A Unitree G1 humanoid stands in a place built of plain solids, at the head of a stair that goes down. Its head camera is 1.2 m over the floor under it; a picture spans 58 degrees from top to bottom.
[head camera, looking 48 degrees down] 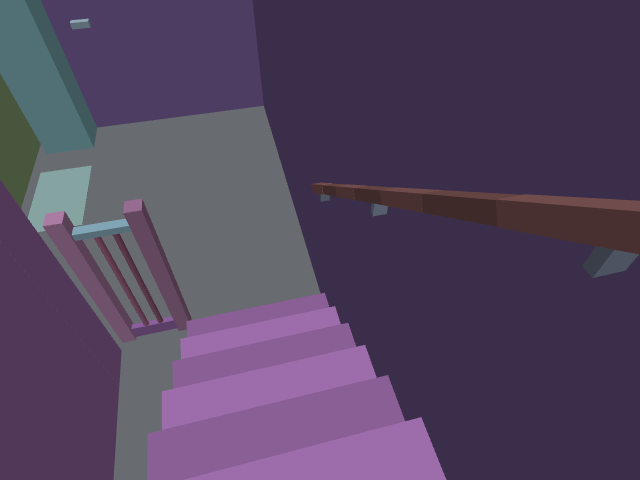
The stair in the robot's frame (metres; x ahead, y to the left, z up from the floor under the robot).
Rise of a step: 0.19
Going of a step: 0.24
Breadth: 0.90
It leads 14 degrees to the left of straight ahead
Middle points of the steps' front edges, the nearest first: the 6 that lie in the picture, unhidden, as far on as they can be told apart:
0.39 0.11 -0.19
0.62 0.17 -0.39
0.85 0.23 -0.58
1.08 0.29 -0.77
1.32 0.35 -0.96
1.55 0.40 -1.16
